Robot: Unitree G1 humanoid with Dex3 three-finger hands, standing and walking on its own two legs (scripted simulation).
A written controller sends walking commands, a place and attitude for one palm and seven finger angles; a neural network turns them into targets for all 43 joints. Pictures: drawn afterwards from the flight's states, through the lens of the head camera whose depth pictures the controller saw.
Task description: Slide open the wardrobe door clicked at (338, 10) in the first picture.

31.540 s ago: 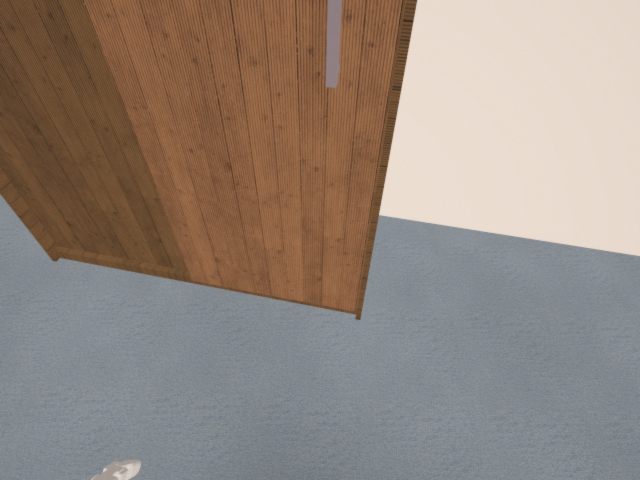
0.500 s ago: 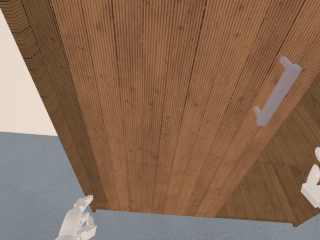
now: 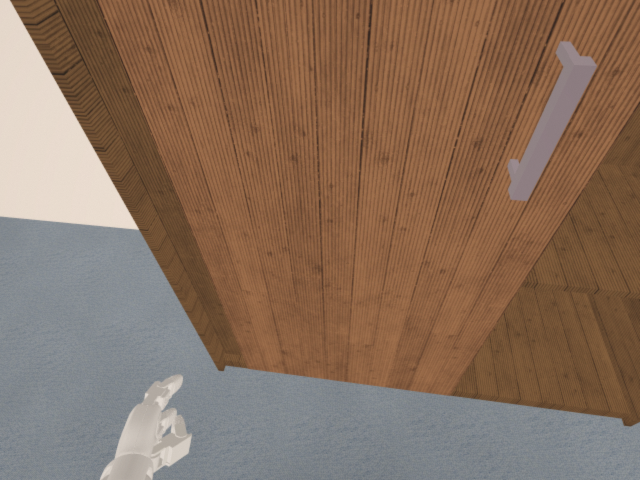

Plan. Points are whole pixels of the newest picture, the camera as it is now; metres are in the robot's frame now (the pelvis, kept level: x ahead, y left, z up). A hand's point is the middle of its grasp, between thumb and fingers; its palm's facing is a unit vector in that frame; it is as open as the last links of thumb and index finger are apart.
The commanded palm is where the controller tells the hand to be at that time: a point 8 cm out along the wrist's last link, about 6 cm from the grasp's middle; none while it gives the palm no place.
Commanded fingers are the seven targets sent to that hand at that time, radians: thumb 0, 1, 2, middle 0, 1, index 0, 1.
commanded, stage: step back with the hand held close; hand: right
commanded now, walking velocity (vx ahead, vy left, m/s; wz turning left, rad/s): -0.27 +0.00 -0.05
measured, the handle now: (540, 127) +0.46 -0.23 +0.22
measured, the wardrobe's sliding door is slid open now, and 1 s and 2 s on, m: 0.51 0.51 0.51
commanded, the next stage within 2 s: stop stepping back and stand still in 0.54 s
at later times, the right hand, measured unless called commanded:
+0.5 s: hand out of the picture +0.05 -0.30 +0.18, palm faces +0.52 +0.75 -0.40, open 7.5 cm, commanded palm +0.01 -0.33 +0.18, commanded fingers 0.00 -0.90 -0.90 0.20 0.30 0.20 0.30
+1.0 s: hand out of the picture -0.04 -0.32 +0.18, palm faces +0.39 +0.82 -0.42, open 7.5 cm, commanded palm -0.08 -0.35 +0.18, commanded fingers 0.00 -0.90 -0.90 0.20 0.30 0.20 0.30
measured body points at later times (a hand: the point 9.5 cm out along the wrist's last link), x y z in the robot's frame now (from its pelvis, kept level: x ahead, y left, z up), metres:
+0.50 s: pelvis -0.11 -0.02 -0.01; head -0.11 -0.05 +0.44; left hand +0.10 +0.20 -0.06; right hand +0.02 -0.33 +0.20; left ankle -0.07 +0.13 -0.74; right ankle -0.01 -0.08 -0.71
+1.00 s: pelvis -0.24 -0.06 +0.00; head -0.26 -0.09 +0.44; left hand -0.11 +0.19 -0.08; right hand -0.07 -0.36 +0.20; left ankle -0.32 +0.06 -0.74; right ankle -0.12 -0.11 -0.72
